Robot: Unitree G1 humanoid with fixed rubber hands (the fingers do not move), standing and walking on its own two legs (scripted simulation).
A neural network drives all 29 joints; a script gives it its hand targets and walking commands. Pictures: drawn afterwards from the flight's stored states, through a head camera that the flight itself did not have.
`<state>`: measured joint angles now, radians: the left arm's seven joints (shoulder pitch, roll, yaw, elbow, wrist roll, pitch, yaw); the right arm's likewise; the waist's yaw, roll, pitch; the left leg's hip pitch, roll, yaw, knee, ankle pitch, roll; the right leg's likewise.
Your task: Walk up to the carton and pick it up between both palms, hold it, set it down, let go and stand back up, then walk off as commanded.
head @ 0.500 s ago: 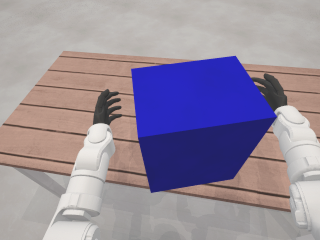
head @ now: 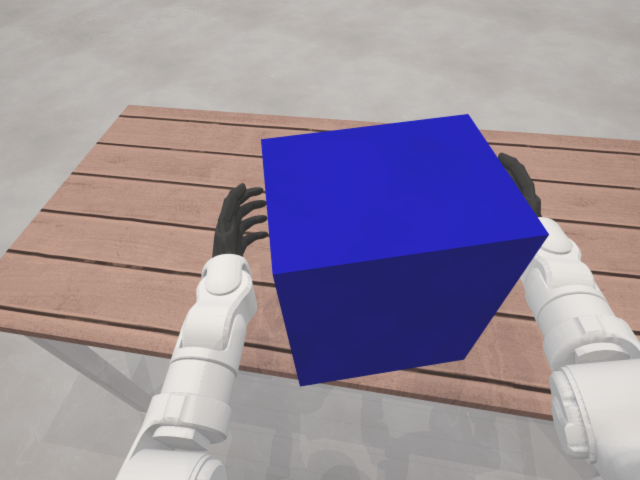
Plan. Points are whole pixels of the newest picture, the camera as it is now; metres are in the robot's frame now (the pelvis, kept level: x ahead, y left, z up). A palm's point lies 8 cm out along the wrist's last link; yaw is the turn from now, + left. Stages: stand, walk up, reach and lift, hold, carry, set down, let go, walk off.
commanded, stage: reach and lift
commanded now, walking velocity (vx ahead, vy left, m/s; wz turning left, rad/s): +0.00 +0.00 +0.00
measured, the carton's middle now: (375, 263) +0.40 +0.02 +0.05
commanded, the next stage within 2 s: none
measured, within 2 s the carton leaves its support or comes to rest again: leaves its support in 1.60 s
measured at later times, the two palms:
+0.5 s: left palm (231, 249) +0.36 +0.19 +0.09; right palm (516, 218) +0.47 -0.15 +0.09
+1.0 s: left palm (230, 248) +0.36 +0.19 +0.10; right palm (509, 220) +0.47 -0.14 +0.09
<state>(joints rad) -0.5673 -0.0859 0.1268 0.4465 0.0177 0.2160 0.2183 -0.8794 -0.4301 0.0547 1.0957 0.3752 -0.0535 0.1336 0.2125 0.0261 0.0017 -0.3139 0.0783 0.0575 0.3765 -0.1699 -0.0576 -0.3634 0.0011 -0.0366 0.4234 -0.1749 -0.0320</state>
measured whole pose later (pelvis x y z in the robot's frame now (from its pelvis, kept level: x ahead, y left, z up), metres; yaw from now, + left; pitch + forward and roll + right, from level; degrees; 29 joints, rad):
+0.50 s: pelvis +0.00 +0.00 +0.00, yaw +0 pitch +6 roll +1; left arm -0.57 -0.09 0.13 0.45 0.03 0.20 0.24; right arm -0.88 -0.42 0.05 1.10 0.38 -0.04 0.11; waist 0.21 0.02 0.00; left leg -0.31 0.08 0.06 0.38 -0.17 -0.06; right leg -0.36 0.00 -0.04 0.42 -0.17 -0.03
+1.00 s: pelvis +0.00 +0.00 +0.00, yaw +0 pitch +7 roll +1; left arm -0.57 -0.09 0.14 0.46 0.05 0.18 0.25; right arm -0.88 -0.39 0.05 1.10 0.34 -0.04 0.10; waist 0.20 0.02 -0.01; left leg -0.31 0.08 0.06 0.37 -0.17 -0.06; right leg -0.36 0.00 -0.04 0.42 -0.17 -0.03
